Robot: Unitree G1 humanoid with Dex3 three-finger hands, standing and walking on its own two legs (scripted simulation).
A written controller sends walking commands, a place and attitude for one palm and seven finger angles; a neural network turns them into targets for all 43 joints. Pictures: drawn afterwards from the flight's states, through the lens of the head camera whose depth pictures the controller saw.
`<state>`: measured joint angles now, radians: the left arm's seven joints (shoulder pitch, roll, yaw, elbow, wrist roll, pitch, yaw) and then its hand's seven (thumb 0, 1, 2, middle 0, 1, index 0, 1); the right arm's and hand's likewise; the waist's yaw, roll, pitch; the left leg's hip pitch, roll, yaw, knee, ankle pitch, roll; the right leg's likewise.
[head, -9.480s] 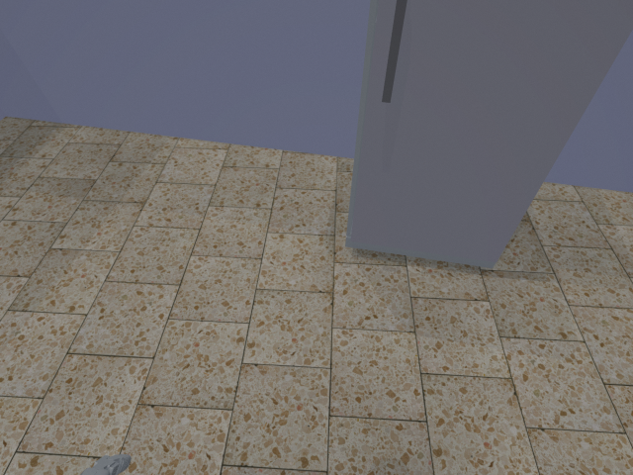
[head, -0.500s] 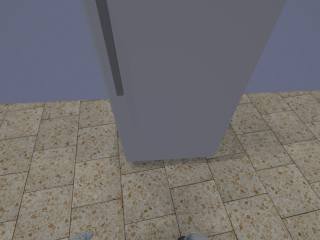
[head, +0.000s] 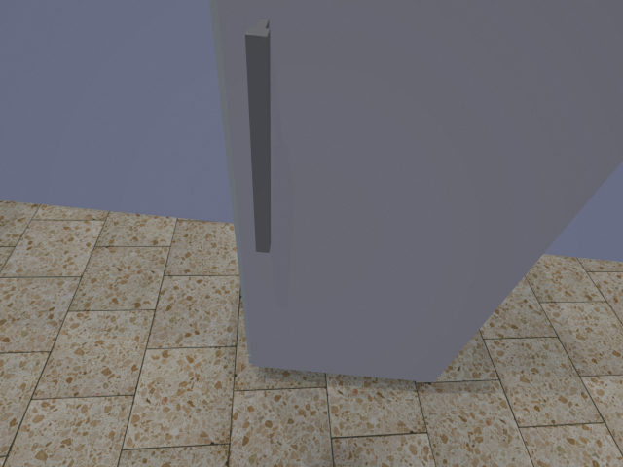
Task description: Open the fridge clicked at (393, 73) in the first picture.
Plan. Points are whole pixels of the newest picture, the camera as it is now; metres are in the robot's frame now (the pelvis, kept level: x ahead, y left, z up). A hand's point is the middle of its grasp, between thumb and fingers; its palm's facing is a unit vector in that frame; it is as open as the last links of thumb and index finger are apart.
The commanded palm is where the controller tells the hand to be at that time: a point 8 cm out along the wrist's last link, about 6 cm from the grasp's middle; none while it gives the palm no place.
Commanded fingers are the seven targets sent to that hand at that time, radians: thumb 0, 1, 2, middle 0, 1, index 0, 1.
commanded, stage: come to a stop and stand still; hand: left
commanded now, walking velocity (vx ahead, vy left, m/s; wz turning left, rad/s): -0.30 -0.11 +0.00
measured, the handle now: (263, 157) +0.48 +0.13 +0.14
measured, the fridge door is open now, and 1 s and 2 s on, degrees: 0 0 0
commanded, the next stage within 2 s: look again from close up in 1.62 s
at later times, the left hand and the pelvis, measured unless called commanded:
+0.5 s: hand out of the picture +0.00 +0.11 -0.16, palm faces +0.04 -0.97 -0.25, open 7.4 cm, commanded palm none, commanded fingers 0.00 0.90 0.90 -0.20 -0.30 -0.20 -0.30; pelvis -0.03 -0.08 +0.00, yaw +0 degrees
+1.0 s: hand out of the picture -0.07 +0.07 -0.17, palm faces +0.06 -0.98 -0.17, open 7.4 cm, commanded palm none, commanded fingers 0.00 0.90 0.90 -0.20 -0.30 -0.20 -0.30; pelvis -0.06 -0.09 +0.01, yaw +0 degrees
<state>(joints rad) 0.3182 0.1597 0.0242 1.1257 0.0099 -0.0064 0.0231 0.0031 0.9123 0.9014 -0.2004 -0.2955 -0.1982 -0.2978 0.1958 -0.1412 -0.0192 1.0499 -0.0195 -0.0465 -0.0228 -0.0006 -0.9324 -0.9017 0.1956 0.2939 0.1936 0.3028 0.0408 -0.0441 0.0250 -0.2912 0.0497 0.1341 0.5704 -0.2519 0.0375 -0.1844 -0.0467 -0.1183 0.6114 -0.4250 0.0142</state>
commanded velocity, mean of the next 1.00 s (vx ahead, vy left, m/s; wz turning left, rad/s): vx -0.03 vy -0.02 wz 0.00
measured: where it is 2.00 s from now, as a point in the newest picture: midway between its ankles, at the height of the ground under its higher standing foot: outside the picture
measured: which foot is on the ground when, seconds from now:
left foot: down 0.00-0.36, up 0.38-0.62, down 0.64-1.00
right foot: up 0.00-0.32, down 0.34-1.00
